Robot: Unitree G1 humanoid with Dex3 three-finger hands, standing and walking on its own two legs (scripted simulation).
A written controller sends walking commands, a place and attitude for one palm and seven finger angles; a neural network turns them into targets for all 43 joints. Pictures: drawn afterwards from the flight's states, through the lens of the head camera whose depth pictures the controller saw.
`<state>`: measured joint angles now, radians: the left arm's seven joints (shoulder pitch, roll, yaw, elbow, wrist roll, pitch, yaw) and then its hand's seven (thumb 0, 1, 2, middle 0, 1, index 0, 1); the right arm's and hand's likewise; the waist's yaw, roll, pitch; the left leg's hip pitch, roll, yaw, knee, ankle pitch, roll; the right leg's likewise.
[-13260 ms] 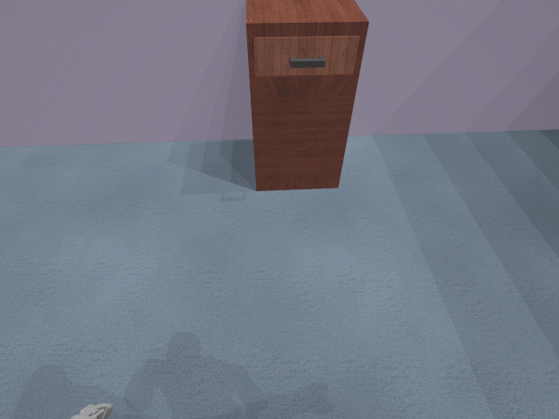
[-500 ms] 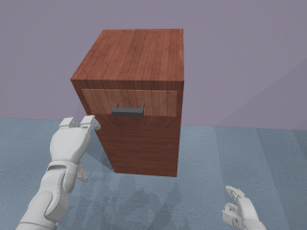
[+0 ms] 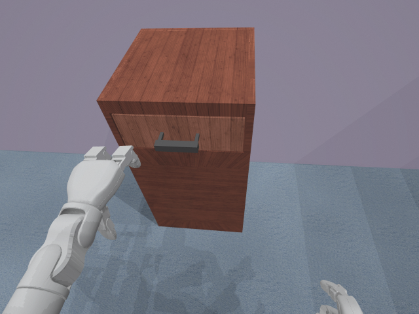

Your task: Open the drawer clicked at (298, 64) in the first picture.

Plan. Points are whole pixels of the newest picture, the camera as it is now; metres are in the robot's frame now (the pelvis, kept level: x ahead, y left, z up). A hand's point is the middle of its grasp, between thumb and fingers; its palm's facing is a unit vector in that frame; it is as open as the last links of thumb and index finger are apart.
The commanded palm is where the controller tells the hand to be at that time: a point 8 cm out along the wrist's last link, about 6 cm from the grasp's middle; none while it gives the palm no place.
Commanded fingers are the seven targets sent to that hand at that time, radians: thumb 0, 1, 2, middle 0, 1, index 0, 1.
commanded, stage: raise the hand with hooked fingers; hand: left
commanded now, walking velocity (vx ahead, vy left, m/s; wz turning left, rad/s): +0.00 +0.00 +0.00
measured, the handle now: (178, 141) +0.57 +0.18 -0.07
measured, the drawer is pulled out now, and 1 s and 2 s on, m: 0.00 0.00 0.00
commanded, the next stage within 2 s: move the hooked fingers above the handle in 0.08 s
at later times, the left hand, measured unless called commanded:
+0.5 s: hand (133, 178) +0.34 +0.21 +0.06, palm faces +0.01 -0.07 -1.00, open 13.8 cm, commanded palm +0.33 +0.22 +0.11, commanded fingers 0.00 -0.50 0.30 -0.30 -1.20 -0.30 -1.20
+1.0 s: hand (154, 158) +0.42 +0.19 +0.03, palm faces -0.02 -0.03 -1.00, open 13.8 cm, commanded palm +0.41 +0.20 +0.08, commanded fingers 0.00 -0.50 0.30 -0.30 -1.20 -0.30 -1.20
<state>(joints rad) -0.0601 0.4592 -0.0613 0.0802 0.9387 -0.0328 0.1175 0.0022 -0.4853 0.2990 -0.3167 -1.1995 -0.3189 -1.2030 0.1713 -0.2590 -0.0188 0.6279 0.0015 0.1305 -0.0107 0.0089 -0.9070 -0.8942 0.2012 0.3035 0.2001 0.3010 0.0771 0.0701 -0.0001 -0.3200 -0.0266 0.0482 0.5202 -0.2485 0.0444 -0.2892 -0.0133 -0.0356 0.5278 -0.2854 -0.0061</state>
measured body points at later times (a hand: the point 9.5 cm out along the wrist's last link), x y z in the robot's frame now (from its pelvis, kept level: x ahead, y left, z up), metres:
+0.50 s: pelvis +0.00 -0.02 +0.00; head +0.03 -0.04 +0.44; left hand +0.34 +0.21 +0.11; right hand +0.19 -0.24 -0.12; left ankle +0.01 +0.09 -0.73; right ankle -0.01 -0.12 -0.73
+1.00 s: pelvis +0.02 -0.02 -0.01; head +0.07 -0.05 +0.43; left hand +0.42 +0.19 +0.08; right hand +0.10 -0.29 -0.15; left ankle +0.01 +0.09 -0.73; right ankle -0.01 -0.12 -0.73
